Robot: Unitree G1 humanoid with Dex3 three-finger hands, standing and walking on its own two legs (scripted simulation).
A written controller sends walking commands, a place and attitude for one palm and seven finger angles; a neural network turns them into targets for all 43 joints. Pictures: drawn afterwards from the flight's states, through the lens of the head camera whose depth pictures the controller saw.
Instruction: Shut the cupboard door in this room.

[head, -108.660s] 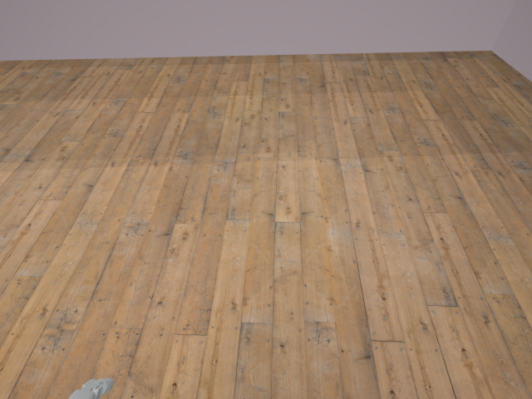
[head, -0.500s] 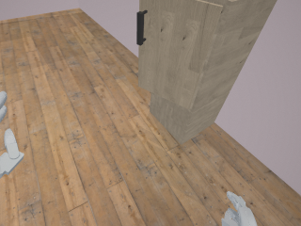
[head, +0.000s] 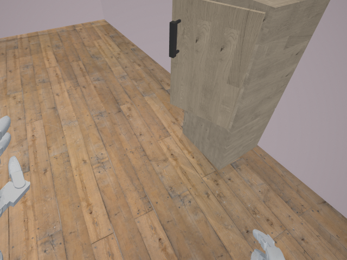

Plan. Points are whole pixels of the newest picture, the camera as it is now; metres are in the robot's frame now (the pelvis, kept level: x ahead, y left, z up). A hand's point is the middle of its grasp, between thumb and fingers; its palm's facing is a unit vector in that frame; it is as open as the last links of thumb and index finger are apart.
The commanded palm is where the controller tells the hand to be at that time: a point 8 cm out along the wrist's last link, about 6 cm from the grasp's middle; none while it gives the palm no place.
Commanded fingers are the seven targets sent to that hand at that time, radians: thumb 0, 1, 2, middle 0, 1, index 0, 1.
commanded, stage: stop stepping back and stand still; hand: left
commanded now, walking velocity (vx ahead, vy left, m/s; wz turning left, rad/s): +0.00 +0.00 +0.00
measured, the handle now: (175, 38) +1.01 +0.05 +0.07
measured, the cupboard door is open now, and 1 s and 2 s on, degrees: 22 22 22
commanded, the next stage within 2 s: let the arm hang, fingers relaxed in 0.18 s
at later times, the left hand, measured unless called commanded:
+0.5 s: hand out of the picture +0.12 +0.21 -0.11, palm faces -0.04 -0.95 -0.30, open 7.4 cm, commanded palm none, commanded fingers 0.00 0.90 0.90 -0.20 -0.30 -0.20 -0.30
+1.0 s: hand out of the picture -0.03 +0.19 -0.17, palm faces +0.01 -0.97 -0.24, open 7.3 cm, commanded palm none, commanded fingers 0.00 0.90 0.90 -0.20 -0.30 -0.20 -0.30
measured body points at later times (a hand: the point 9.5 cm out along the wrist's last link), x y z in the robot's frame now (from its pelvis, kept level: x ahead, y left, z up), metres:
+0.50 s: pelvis -0.02 +0.01 -0.01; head +0.00 -0.02 +0.44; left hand +0.12 +0.26 -0.09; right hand +0.12 -0.25 -0.14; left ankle +0.03 +0.10 -0.74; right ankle -0.02 -0.12 -0.74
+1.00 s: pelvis -0.01 +0.00 +0.00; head -0.01 -0.01 +0.45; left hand -0.03 +0.24 -0.15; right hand -0.02 -0.22 -0.16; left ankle +0.03 +0.10 -0.74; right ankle -0.02 -0.12 -0.74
